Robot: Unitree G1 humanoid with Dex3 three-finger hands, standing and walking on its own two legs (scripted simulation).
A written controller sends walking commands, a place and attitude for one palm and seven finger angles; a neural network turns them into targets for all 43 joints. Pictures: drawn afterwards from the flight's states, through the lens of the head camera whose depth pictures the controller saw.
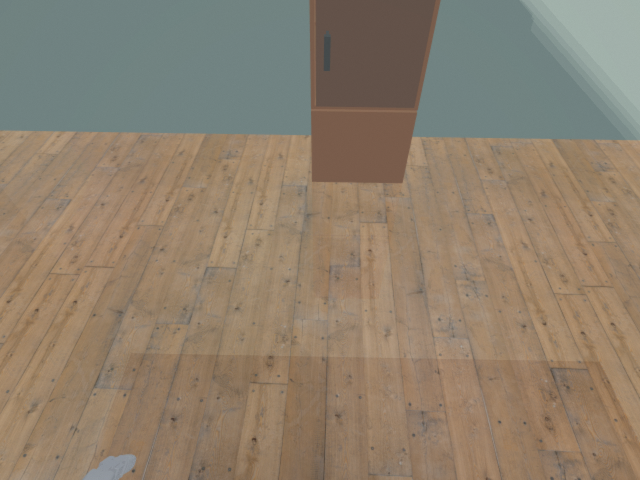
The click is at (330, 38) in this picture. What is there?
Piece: cupboard door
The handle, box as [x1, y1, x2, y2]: [324, 31, 330, 70]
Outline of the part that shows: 326,31 326,33 324,34 324,70 329,70 330,34 328,33 328,31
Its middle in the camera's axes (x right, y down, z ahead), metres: +0.02 -0.69 +1.42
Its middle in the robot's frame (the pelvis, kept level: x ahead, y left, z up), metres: +1.52 +0.05 -0.10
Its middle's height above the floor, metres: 0.66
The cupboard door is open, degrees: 0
